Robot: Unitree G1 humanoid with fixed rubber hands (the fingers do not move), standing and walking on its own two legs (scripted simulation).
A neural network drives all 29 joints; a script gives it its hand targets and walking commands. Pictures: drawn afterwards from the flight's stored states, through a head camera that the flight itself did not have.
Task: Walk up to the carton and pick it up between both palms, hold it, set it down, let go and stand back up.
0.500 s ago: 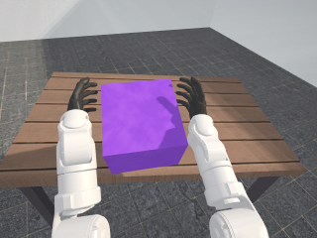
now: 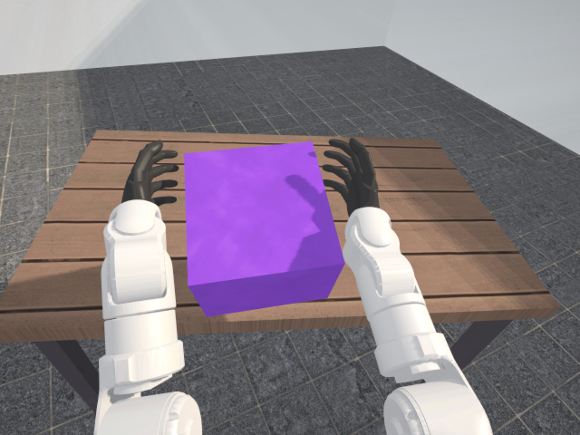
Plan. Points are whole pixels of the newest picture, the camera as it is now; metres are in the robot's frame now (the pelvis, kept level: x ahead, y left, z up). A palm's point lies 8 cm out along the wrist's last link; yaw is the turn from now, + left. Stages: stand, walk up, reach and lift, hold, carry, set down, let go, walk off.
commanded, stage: hold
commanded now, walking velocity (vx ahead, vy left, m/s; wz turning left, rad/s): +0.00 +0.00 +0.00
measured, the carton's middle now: (259, 229) +0.38 +0.00 +0.10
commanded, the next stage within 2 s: none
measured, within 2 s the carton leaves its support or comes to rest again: neither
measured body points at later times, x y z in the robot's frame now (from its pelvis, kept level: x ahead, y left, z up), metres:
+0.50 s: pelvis +0.00 +0.00 +0.00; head -0.03 +0.03 +0.45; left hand +0.37 +0.15 +0.18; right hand +0.37 -0.13 +0.18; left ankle +0.06 +0.11 -0.75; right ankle +0.02 -0.09 -0.75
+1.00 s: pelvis +0.00 +0.00 +0.00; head -0.02 +0.03 +0.45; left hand +0.37 +0.15 +0.18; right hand +0.37 -0.13 +0.18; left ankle +0.06 +0.11 -0.75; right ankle +0.02 -0.09 -0.75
